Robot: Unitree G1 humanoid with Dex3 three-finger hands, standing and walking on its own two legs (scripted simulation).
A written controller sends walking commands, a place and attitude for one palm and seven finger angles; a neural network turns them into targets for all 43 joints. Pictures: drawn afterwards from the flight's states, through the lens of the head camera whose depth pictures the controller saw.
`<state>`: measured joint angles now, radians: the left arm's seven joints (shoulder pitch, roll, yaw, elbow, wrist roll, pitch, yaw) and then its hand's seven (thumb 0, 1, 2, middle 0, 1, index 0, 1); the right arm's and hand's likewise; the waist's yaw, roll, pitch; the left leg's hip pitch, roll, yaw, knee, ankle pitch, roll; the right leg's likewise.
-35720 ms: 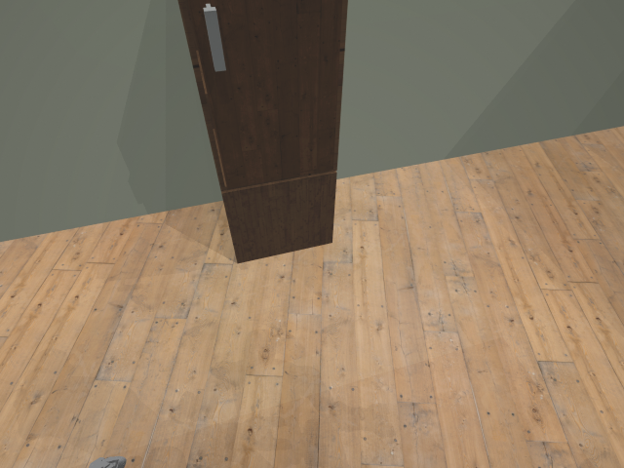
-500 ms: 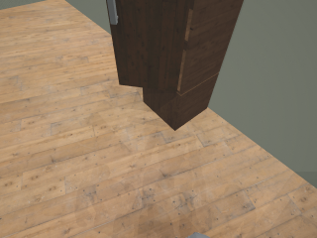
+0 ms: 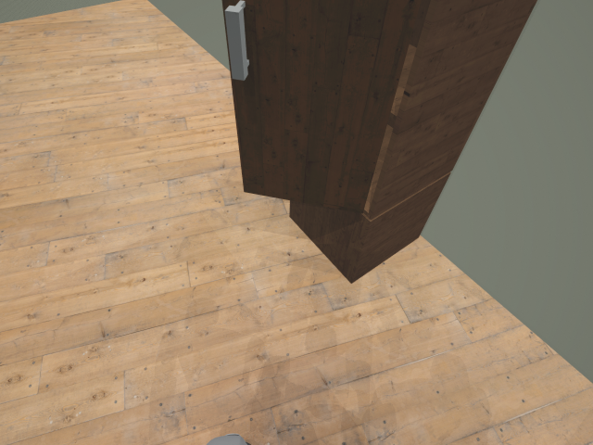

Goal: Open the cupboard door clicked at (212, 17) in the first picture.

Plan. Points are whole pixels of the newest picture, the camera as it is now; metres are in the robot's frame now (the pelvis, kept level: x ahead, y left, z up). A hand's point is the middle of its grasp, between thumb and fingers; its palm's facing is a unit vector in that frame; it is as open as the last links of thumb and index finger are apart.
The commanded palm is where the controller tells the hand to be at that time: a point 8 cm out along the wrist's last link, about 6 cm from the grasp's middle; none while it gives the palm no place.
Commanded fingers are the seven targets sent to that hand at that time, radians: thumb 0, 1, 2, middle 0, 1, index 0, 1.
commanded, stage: take the last steps up to it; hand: left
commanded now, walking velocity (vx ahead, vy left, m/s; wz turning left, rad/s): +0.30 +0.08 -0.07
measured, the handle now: (240, 40) +0.81 +0.19 +0.14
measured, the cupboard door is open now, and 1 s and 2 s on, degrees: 42 42 42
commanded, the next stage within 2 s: come to a stop and stand still in 0.34 s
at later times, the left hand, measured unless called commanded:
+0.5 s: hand (195, 340) +0.30 +0.21 -0.16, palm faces -0.01 -0.98 -0.19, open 7.3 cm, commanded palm none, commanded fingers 0.00 0.90 0.90 -0.20 -0.30 -0.20 -0.30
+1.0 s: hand (173, 339) +0.30 +0.25 -0.17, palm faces -0.04 -0.96 -0.27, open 7.3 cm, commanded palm none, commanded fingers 0.00 0.90 0.90 -0.20 -0.30 -0.20 -0.30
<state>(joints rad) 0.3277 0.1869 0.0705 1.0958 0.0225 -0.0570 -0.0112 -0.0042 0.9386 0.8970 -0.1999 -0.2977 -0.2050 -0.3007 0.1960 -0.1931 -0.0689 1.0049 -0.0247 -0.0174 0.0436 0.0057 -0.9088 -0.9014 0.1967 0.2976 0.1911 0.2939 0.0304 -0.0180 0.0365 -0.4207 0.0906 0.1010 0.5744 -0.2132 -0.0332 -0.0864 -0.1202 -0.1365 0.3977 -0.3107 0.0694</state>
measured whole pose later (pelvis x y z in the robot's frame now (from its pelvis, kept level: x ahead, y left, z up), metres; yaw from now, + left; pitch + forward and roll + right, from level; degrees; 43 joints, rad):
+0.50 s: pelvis +0.19 +0.04 -0.01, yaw -2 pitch -1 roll +0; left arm 0.14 0.15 0.04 0.99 0.01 -0.06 0.00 0.00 0.92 0.90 -0.20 -0.30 -0.20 -0.30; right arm 0.33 -0.17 -0.04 1.13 -0.02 0.00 0.00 0.00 -0.91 -0.90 0.20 0.30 0.20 0.29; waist -0.02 0.03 0.07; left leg -0.28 0.04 0.09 0.92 -0.50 -0.01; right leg -0.29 -0.04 -0.14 0.58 -0.27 -0.04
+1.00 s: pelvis +0.23 +0.04 -0.01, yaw -4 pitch +1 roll +1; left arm 0.21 0.22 0.04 0.96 0.01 0.03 0.02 0.01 0.91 0.90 -0.20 -0.30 -0.20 -0.30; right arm 0.15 -0.19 -0.05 0.98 -0.02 0.03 -0.03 0.00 -0.91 -0.90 0.20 0.30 0.20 0.30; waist 0.00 0.00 0.07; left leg -0.34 0.06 0.09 0.56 -0.23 -0.01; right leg -0.22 -0.02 -0.02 0.56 -0.32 0.00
